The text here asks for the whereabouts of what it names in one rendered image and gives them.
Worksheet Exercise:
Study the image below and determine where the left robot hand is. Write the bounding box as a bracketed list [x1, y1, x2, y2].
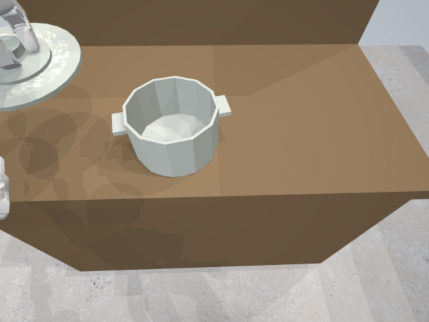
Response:
[0, 0, 40, 70]

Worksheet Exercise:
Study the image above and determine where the table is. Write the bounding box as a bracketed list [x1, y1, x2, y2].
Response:
[0, 0, 429, 272]

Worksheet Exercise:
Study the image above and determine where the pot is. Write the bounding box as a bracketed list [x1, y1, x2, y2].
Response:
[112, 76, 231, 177]

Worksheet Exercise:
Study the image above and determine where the lid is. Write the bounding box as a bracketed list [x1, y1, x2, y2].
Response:
[0, 23, 82, 112]

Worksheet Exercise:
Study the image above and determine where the knob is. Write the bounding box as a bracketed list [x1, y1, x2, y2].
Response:
[0, 36, 25, 59]

